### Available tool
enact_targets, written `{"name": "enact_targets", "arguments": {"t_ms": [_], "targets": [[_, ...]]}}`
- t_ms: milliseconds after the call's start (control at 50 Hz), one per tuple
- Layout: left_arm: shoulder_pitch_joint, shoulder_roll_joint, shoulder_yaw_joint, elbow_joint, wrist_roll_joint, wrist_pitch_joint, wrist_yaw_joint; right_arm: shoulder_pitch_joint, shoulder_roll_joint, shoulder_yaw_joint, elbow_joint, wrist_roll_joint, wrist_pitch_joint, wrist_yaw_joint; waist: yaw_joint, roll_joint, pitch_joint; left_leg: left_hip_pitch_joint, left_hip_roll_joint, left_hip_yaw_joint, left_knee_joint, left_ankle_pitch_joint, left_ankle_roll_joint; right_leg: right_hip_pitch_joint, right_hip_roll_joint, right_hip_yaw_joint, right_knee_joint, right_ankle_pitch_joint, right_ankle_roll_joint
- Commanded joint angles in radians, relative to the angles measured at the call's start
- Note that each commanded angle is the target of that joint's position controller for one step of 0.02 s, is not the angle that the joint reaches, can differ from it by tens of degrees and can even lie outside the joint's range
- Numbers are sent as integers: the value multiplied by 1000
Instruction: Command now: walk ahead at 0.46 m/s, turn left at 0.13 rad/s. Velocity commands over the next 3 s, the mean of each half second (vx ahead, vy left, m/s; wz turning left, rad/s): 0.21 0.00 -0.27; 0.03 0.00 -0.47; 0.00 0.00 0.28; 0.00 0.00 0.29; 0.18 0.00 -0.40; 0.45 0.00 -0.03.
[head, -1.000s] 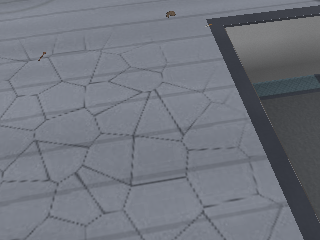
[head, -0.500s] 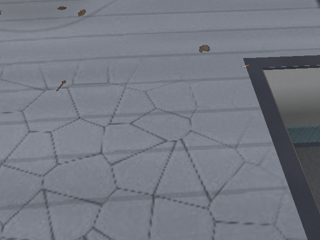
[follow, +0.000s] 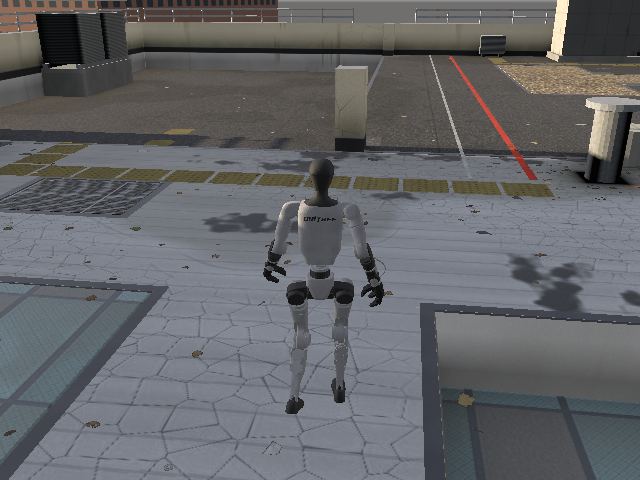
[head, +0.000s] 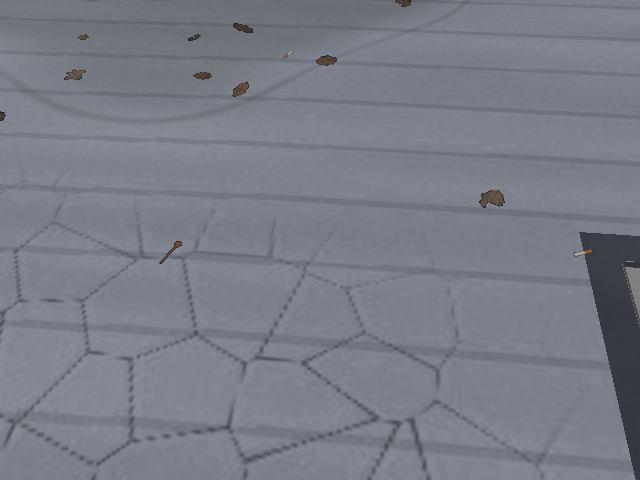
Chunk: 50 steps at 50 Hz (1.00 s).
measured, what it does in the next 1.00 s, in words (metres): walks ahead, turning right: left foot, then right foot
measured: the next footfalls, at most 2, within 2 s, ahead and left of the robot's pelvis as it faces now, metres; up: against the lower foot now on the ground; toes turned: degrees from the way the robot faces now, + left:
left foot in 0.34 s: +0.29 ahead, +0.11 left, +0.00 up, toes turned -11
right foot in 0.76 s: +0.17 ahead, -0.13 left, +0.00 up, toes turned -24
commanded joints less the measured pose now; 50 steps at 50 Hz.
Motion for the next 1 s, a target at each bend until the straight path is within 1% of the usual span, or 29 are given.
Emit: {"name": "enact_targets", "arguments": {"t_ms": [20,40,80,120,180,260,320,340,360,380,400,420,440,460,480,520,580,680,720,740,760,780,800,820,840,860,880,940,1000], "targets": [[139,124,35,-7,7,10,2,-123,-123,-26,-122,-20,-34,0,88,-71,8,-469,119,28,130,97,-18,389,-319,455,-259,3,-195],[117,111,27,-8,14,10,2,-119,-112,-29,-125,-29,-36,2,57,-95,9,-406,140,39,86,114,-29,328,-288,388,-257,227,-189],[105,94,20,4,6,11,1,-87,-65,-19,-120,-36,-35,3,21,-120,-28,-323,139,69,-30,92,-60,287,-245,286,-236,582,-192],[107,138,33,21,0,20,11,-108,-29,-5,-124,-40,-33,-1,18,-124,-55,-268,118,99,-177,126,-89,257,-231,225,-226,737,-204],[129,200,56,39,-15,51,29,-180,-36,-3,-128,-32,-23,-3,39,-134,-85,-163,71,113,-340,312,-101,209,-198,184,-211,696,-173],[167,189,59,54,-29,86,47,-276,-60,-13,-155,-25,-12,-1,58,-140,-70,-126,43,74,-474,375,-92,213,-195,252,-159,498,-138],[117,175,59,30,-30,102,60,-225,-89,-31,-142,-31,-28,2,5,-140,-74,10,57,64,-651,481,-52,194,-159,319,-61,300,-87],[128,136,49,18,-20,101,59,-194,-127,-41,-142,-45,-34,-4,0,-94,-113,135,148,16,-682,619,-9,139,-108,300,35,183,-47],[173,72,30,-1,6,96,56,-142,-190,-52,-150,-62,-27,-19,13,101,-201,342,369,-152,-622,1014,83,-18,-11,204,273,-219,8],[300,76,26,4,-10,97,54,-122,-173,-53,-140,-62,-5,-16,46,273,-294,435,545,-368,-632,1026,245,-165,47,120,470,-595,49],[313,159,48,29,-16,109,56,-146,-130,-44,-149,-42,6,-12,40,172,-250,368,516,-375,-678,834,255,-204,-12,123,603,-539,83],[247,191,64,27,-21,126,61,-185,-89,-33,-154,-39,10,-12,32,110,-177,306,449,-271,-688,698,215,-239,-37,108,669,-464,102],[226,186,68,30,-24,148,69,-236,-78,-27,-157,-40,14,-12,46,77,-131,225,400,-188,-712,605,189,-235,-58,99,684,-406,119],[213,184,72,22,-19,165,74,-274,-79,-27,-156,-40,18,-12,55,91,-97,151,380,-140,-737,544,183,-215,-75,95,686,-355,131],[211,159,67,14,-18,175,74,-293,-92,-30,-150,-47,20,-13,64,109,-70,73,348,-75,-765,527,180,-169,-75,68,678,-315,139],[192,123,60,-7,-17,178,70,-296,-93,-34,-137,-52,22,-19,61,126,-61,43,327,-1,-790,514,189,-134,-79,34,605,-267,142],[130,100,47,-46,-11,173,55,-290,-111,-43,-120,-44,27,-28,40,116,-89,76,352,50,-787,539,206,-87,-109,19,451,-222,131],[96,129,51,-80,-13,175,24,-279,-163,-62,-94,-25,39,-19,30,125,-102,101,397,88,-758,528,190,32,-104,-32,244,-186,81],[132,130,57,-71,-11,177,14,-294,-171,-65,-83,-5,43,-19,65,113,-97,83,387,122,-696,475,141,124,-81,-65,77,-90,39],[159,140,65,-62,-5,177,13,-270,-153,-63,-68,2,45,-18,72,86,-99,40,360,155,-632,403,92,204,-60,-60,3,-25,8],[187,181,81,-60,-5,176,20,-221,-108,-54,-45,-2,50,-14,70,-40,-75,-68,299,234,-481,259,7,293,-114,55,-115,105,-44],[181,304,104,-93,-7,174,40,-198,-51,-35,-83,-55,52,-5,22,-379,-61,-346,136,326,-152,-160,-109,407,-385,429,-149,422,-189],[179,302,98,-115,36,154,30,-332,-98,-51,-116,-44,47,-17,114,-293,-80,-408,79,146,4,-207,-104,292,-433,516,-204,348,-307],[136,270,88,-113,44,135,26,-342,-123,-61,-110,-21,50,-23,88,-198,-59,-409,106,108,64,-121,-85,267,-382,423,-216,263,-270],[72,232,79,-116,26,124,30,-302,-122,-65,-85,-15,55,-29,51,-162,-52,-406,120,95,60,-31,-75,260,-330,355,-208,205,-212],[36,186,63,-122,9,122,34,-272,-122,-68,-56,-22,60,-35,40,-148,-63,-392,130,90,59,22,-82,266,-303,314,-199,197,-178],[13,166,52,-124,4,121,41,-251,-120,-70,-45,-29,62,-36,26,-162,-68,-352,126,96,78,77,-93,244,-281,277,-198,246,-171],[10,123,33,-118,11,114,44,-219,-106,-69,-28,-13,61,-27,16,-157,-96,-284,123,94,51,157,-111,261,-251,228,-194,311,-169],[-2,85,18,-97,16,111,44,-228,-62,-47,-19,-16,63,-15,26,-150,-87,-208,154,89,-173,182,-121,287,-237,193,-189,269,-158]]}}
